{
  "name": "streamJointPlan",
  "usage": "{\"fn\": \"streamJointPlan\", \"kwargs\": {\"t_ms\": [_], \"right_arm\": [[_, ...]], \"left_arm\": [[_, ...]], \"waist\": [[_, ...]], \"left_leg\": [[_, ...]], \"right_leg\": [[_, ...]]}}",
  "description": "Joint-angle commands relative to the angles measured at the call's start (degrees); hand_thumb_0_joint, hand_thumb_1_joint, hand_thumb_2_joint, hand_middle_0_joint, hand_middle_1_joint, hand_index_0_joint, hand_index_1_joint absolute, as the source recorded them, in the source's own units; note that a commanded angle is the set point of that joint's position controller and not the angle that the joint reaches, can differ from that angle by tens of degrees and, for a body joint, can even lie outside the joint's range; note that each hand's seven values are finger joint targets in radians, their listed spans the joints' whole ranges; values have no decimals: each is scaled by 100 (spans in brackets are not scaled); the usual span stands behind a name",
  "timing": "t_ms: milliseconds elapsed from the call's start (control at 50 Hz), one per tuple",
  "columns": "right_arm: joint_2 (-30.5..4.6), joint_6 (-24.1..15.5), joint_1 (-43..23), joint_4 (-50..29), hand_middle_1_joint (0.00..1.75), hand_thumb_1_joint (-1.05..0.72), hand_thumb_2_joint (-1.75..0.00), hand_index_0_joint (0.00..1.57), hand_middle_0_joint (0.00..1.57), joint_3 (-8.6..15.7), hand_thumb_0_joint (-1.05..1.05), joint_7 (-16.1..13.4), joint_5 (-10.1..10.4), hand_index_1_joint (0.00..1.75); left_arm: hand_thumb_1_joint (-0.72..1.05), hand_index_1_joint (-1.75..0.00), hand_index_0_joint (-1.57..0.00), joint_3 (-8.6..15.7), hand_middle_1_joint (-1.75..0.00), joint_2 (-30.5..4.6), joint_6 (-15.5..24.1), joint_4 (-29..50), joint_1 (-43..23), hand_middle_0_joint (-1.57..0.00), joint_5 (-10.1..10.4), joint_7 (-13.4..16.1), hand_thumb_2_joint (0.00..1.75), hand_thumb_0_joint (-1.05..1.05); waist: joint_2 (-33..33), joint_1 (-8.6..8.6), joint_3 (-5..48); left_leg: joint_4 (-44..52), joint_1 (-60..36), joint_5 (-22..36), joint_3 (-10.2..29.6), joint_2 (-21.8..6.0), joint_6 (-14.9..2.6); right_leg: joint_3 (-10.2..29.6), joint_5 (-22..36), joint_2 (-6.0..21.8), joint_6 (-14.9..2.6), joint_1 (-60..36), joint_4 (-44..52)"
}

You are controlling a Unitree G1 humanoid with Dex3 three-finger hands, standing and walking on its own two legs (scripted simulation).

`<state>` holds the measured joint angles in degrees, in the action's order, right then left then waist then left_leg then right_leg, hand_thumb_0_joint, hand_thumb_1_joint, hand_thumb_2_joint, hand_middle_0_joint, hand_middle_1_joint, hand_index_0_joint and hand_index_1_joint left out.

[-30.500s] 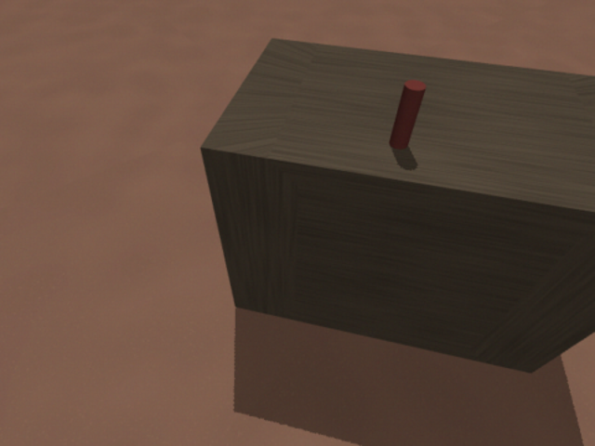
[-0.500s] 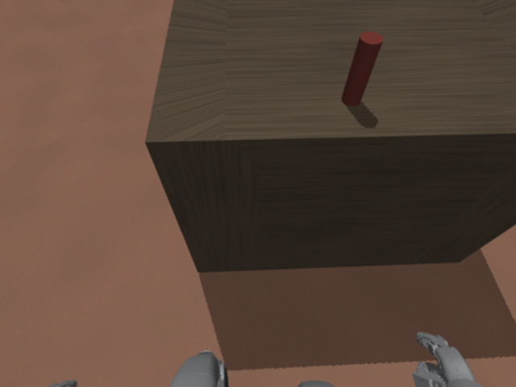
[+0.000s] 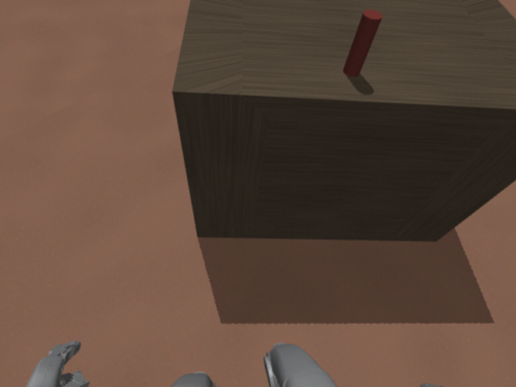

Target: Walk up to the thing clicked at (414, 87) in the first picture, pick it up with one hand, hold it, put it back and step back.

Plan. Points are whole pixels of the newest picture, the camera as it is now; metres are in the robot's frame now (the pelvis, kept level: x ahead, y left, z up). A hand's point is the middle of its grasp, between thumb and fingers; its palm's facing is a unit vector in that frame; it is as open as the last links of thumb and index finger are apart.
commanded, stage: step back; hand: right
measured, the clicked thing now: (361, 45) +0.82 -0.26 +0.06
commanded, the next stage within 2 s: stand in 1.72 s
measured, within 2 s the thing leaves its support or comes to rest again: neither
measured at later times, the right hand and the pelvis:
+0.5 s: hand out of the picture -0.09 -0.30 -0.16, palm faces -0.05 +0.92 -0.39, open 7.4 cm; pelvis -0.17 -0.02 +0.00, yaw -1 degrees
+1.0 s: hand out of the picture -0.18 -0.28 -0.14, palm faces -0.02 +0.93 -0.38, open 7.4 cm; pelvis -0.27 -0.01 +0.00, yaw -1 degrees
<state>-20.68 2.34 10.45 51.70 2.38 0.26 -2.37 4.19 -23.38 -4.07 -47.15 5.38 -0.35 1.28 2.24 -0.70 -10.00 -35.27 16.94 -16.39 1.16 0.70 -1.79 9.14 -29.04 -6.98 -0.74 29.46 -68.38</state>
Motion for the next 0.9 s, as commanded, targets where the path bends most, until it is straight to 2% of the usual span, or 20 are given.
{"fn": "streamJointPlan", "kwargs": {"t_ms": [0,80,160,200,220,240,260,320,460,540,560,580,600,660,760,800,820,840,860,880], "right_arm": [[-1374,-192,-243,-597,30,-90,-90,20,20,402,0,-186,37,30],[-1542,-148,20,-612,30,-90,-90,20,20,456,0,-193,43,30],[-1762,-31,-342,-752,30,-90,-90,20,20,484,0,-150,64,30],[-1680,22,-537,-766,30,-90,-90,20,20,439,0,-122,115,30],[-1429,19,-457,-798,30,-90,-90,20,20,379,0,-106,129,30],[-1181,-3,-826,-892,30,-90,-90,20,20,349,0,-185,187,30],[-1371,27,-797,-861,30,-90,-90,20,20,432,0,-239,136,30],[-1325,-17,-185,-548,30,-90,-90,20,20,368,0,-215,251,30],[-1157,-105,-202,-648,30,-90,-90,20,20,278,0,-218,100,30],[-1250,-156,561,-185,30,-90,-90,20,20,395,0,-193,47,30],[-1514,-170,502,-185,30,-90,-90,20,20,477,0,-193,-29,30],[-2200,-152,57,-325,30,-90,-90,20,20,541,0,-110,6,30],[-2319,-186,-72,-425,30,-90,-90,20,20,611,0,-103,-14,30],[-1595,-304,-650,-414,30,-90,-90,20,20,327,0,-189,-15,30],[-1551,-289,-298,-303,30,-90,-90,20,20,402,0,-79,-88,30],[-1577,-210,-432,-291,30,-90,-90,20,20,400,0,-55,-34,30],[-1294,-206,-271,-282,30,-90,-90,20,20,321,0,-54,8,30],[-1012,-232,-256,-360,30,-90,-90,20,20,237,0,-36,49,30],[-997,-236,-558,-385,30,-90,-90,20,20,245,0,-72,63,30],[-1180,-264,-465,-262,30,-90,-90,20,20,313,0,-86,43,30]], "left_arm": [[90,-30,-20,356,-30,-910,168,322,436,-20,-73,58,90,0],[90,-30,-20,275,-30,-859,220,439,278,-20,-97,14,90,0],[90,-30,-20,250,-30,-843,253,88,865,-20,-114,-51,90,0],[90,-30,-20,293,-30,-902,281,-167,1375,-20,-167,-56,90,0],[90,-30,-20,398,-30,-1224,301,-110,1247,-20,-245,-68,90,0],[90,-30,-20,544,-30,-1824,258,7,921,-20,-227,-88,90,0],[90,-30,-20,567,-30,-2105,291,254,515,-20,-278,-75,90,0],[90,-30,-20,360,-30,-1292,335,471,-315,-20,-236,20,90,0],[90,-30,-20,356,-30,-1267,234,502,351,-20,-256,106,90,0],[90,-30,-20,251,-30,-1222,141,492,234,-20,-125,25,90,0],[90,-30,-20,159,-30,-994,136,494,409,-20,-127,5,90,0],[90,-30,-20,124,-30,-923,176,590,3,-20,-55,28,90,0],[90,-30,-20,285,-30,-1167,163,548,-417,-20,-169,72,90,0],[90,-30,-20,254,-30,-989,164,82,279,-20,-10,-14,90,0],[90,-30,-20,215,-30,-880,367,-78,239,-20,-126,-172,90,0],[90,-30,-20,209,-30,-809,479,-364,612,-20,-156,-114,90,0],[90,-30,-20,265,-30,-947,550,-454,753,-20,-198,-79,90,0],[90,-30,-20,321,-30,-1203,635,-482,896,-20,-290,-48,90,0],[90,-30,-20,388,-30,-1657,655,-411,564,-20,-283,-43,90,0],[90,-30,-20,363,-30,-1660,663,-244,44,-20,-276,-62,90,0]], "waist": [[-917,121,1085],[-1119,-140,1365],[-1426,95,1540],[-1220,365,1623],[-400,302,1382],[1380,539,958],[1401,526,545],[370,-50,719],[917,425,1125],[628,82,1504],[-27,125,1497],[-1616,38,1290],[-1423,-222,1009],[-638,388,910],[-1255,-44,933],[-1152,210,883],[-757,263,1062],[-8,273,1195],[698,406,850],[516,197,446]], "left_leg": [[940,-1015,2900,1244,-1438,-1147],[796,-1570,2863,1223,-1581,-1262],[804,-745,1644,1140,-1577,-1012],[542,-64,973,999,-1400,-609],[23,834,60,799,-848,-248],[-1403,1342,-1448,210,403,111],[-2656,1057,-1908,701,271,287],[-3217,1058,-1094,883,584,222],[-1160,946,-1467,163,158,316],[1285,-589,62,-244,152,76],[1552,-1149,-250,946,-612,-192],[1858,-522,143,2669,-2045,-1053],[2067,437,128,3281,-2526,-1604],[1341,398,1167,1354,-1513,-956],[1547,-218,-1292,1283,-1267,-804],[1104,81,-900,1032,-1204,-666],[502,386,-577,816,-988,-435],[-303,1118,-632,499,-580,-109],[-782,1301,-1502,288,-74,105],[-1113,715,-1420,459,-354,216]], "right_leg": [[121,-26,162,263,35,-127],[-297,-177,381,339,-282,1443],[-864,534,536,120,-1438,3262],[-848,1228,612,-111,-2193,4273],[293,676,1228,-353,-2276,4526],[1903,380,2469,-1151,-1282,5289],[2641,504,3233,-1720,-163,5565],[441,2748,2116,-1002,-796,4461],[261,4010,2247,-1069,-2376,3818],[66,2675,1907,-596,-1805,3225],[-83,1675,1600,-341,-841,2762],[-1148,-289,577,-12,-149,1787],[-342,-759,670,35,-510,630],[0,78,454,-62,-743,245],[-830,-103,601,75,-1306,3086],[-968,812,497,-84,-2141,4865],[-458,1046,662,-189,-2772,5102],[845,456,1379,-406,-3277,5365],[1940,-645,2329,-957,-2184,5462],[2052,-826,2685,-1212,-1124,5427]]}}
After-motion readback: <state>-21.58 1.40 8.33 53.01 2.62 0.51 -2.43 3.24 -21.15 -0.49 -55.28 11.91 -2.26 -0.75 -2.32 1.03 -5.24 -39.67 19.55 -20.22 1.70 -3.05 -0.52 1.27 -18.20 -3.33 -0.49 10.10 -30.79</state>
